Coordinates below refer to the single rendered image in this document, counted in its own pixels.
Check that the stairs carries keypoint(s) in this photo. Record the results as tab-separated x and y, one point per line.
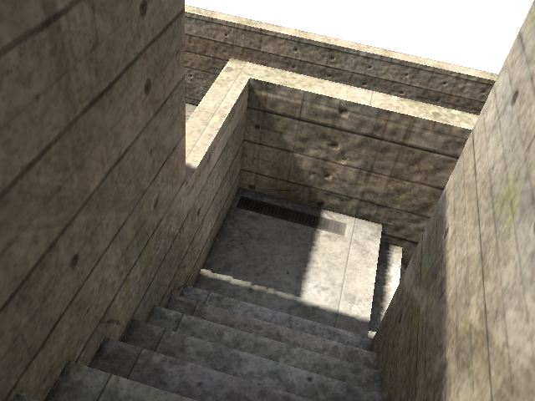
388	275
205	346

